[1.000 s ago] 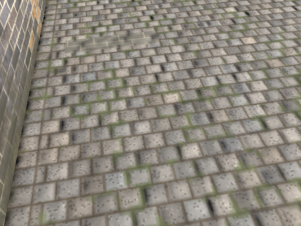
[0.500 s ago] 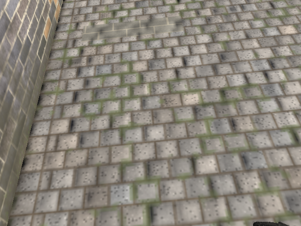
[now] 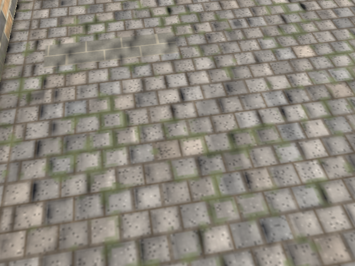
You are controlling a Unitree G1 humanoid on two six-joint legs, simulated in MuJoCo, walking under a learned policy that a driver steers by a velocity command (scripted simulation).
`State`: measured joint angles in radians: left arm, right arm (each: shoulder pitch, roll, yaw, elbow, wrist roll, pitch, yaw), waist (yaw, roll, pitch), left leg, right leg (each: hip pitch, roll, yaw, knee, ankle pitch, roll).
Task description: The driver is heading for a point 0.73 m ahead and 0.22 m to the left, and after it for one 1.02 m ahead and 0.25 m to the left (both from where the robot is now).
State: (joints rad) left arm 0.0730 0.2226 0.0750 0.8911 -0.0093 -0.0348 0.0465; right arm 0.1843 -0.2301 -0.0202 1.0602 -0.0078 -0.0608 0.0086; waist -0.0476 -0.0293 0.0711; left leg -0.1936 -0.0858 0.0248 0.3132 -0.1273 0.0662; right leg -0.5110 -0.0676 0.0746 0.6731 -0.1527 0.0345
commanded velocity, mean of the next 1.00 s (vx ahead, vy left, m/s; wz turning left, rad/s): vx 0.03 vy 0.00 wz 0.38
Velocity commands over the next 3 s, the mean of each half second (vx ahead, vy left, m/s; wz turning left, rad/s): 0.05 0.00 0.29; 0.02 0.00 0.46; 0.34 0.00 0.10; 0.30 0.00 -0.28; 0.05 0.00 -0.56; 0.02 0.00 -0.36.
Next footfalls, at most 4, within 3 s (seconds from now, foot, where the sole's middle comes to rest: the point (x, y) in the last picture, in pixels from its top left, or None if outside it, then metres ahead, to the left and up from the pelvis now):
0.08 right None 0.15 -0.14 -0.78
0.46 left None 0.05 0.11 -0.78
0.98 right None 0.14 -0.09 -0.78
1.34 left None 0.11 0.21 -0.78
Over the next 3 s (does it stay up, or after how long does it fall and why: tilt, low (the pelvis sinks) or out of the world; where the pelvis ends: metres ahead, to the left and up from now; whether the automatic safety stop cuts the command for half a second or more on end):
stays up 0.41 0.18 0.00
